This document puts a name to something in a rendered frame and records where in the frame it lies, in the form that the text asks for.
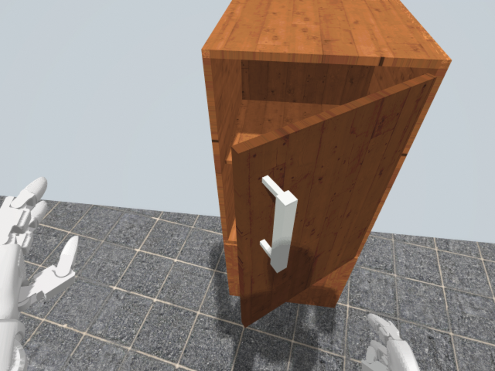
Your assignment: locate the robot left forearm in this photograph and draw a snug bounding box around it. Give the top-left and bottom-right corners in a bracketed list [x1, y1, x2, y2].
[0, 319, 28, 371]

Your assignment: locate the cupboard door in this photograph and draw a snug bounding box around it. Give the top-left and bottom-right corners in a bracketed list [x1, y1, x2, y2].
[231, 73, 437, 328]

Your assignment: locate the robot right hand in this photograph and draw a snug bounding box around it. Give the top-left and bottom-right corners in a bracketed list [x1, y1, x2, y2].
[361, 313, 420, 371]

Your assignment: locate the handle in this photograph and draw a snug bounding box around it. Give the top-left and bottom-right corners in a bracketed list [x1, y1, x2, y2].
[260, 175, 298, 273]

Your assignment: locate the robot left hand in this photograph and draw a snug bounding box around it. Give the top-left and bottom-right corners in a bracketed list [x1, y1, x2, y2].
[0, 177, 79, 320]

